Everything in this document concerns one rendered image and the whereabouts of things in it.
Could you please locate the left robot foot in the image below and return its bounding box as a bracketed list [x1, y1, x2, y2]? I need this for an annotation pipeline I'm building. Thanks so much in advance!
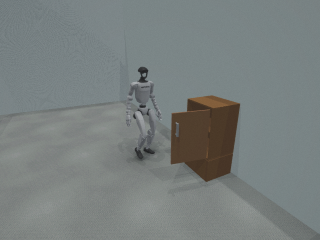
[143, 147, 155, 154]

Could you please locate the left robot upper arm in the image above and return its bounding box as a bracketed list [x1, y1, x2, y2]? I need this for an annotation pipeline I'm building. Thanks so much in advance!
[148, 81, 155, 98]

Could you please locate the right robot thigh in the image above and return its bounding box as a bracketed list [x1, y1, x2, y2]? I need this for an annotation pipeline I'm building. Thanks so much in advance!
[133, 110, 147, 139]

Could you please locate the robot right hand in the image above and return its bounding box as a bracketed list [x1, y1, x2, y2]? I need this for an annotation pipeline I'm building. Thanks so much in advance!
[125, 114, 132, 127]

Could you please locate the cupboard door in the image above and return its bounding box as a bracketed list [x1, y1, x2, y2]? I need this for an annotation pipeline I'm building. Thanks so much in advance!
[170, 109, 211, 165]

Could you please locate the robot left hand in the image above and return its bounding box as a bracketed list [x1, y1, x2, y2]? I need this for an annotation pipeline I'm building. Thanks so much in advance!
[155, 109, 162, 120]

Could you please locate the robot right forearm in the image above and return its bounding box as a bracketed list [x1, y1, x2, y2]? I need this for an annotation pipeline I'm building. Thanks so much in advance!
[126, 96, 132, 115]

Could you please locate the robot left forearm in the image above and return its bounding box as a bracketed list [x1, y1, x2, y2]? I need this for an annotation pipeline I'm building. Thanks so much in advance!
[151, 96, 159, 110]

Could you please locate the right robot upper arm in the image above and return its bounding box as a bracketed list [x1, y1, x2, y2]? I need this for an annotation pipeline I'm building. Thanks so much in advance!
[128, 82, 138, 101]

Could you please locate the handle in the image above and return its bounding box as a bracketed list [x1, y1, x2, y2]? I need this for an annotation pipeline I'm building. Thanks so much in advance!
[175, 122, 179, 137]

